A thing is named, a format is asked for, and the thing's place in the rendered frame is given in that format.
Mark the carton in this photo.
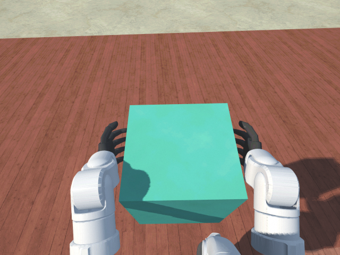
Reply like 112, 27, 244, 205
119, 103, 248, 224

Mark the robot right forearm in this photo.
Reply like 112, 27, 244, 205
244, 149, 305, 255

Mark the right robot thigh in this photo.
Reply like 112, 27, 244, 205
202, 236, 241, 255

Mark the right robot hand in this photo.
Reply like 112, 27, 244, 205
233, 121, 262, 166

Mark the right robot shin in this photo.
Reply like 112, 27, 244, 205
207, 233, 220, 238

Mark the left robot hand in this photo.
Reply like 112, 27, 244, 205
98, 121, 127, 164

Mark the robot left forearm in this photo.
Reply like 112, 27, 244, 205
70, 151, 120, 255

